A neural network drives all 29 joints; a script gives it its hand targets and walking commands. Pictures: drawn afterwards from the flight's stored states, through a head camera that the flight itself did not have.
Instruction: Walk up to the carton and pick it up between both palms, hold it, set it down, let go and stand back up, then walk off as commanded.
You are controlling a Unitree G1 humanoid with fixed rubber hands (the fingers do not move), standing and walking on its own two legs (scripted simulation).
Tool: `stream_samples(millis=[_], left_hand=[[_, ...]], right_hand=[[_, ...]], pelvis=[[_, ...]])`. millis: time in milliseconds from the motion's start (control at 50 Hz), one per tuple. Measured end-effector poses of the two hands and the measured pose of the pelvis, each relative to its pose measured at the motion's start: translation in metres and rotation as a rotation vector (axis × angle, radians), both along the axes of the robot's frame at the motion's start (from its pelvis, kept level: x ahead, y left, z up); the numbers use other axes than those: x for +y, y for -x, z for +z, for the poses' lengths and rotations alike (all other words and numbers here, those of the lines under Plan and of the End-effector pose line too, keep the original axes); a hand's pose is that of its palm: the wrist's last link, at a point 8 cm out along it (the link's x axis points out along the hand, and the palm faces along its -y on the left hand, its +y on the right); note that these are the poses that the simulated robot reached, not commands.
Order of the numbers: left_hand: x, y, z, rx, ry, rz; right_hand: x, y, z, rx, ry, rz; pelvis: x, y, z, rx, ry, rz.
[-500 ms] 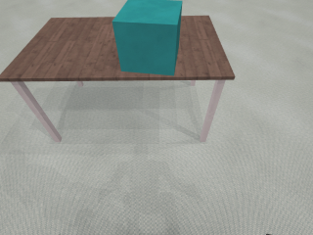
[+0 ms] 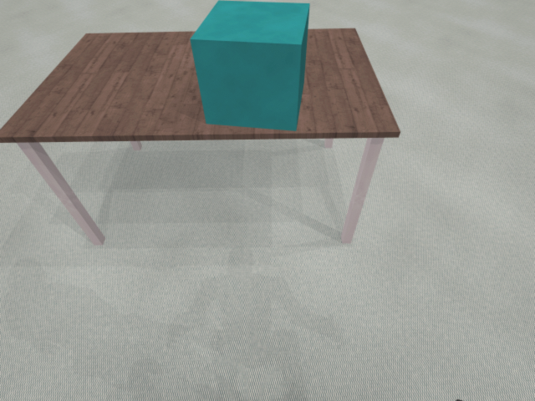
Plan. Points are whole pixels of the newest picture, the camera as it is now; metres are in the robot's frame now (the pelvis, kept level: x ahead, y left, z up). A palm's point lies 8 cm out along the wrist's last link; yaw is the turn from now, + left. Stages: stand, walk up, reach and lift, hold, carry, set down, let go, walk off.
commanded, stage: stand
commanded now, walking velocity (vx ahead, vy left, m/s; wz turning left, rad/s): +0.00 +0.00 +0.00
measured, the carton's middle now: (256, 64) +1.04 +0.05 +0.00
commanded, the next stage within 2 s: none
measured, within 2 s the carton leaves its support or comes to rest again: neither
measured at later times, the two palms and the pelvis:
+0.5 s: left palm out of the picture +0.08 +0.31 -0.11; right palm out of the picture +0.08 -0.30 -0.12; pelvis +0.00 +0.00 +0.00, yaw +0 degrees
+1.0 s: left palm out of the picture +0.08 +0.31 -0.11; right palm out of the picture +0.08 -0.30 -0.12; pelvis +0.00 +0.00 +0.00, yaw +0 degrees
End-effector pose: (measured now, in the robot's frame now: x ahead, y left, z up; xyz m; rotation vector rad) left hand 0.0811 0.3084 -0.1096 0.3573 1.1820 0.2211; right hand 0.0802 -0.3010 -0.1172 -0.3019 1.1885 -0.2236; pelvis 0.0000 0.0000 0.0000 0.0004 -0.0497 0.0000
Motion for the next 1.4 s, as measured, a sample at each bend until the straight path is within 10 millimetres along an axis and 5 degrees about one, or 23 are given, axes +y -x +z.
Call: stream_samples(millis=[1400], left_hand=[[0.0009, -0.0007, -0.0025, 0.012, 0.006, -0.004]], right_hand=[[0.0024, 0.0000, 0.0005, 0.004, 0.004, -0.002]], pelvis=[[0.0029, -0.0031, -0.0001, 0.000, 0.002, -0.008]])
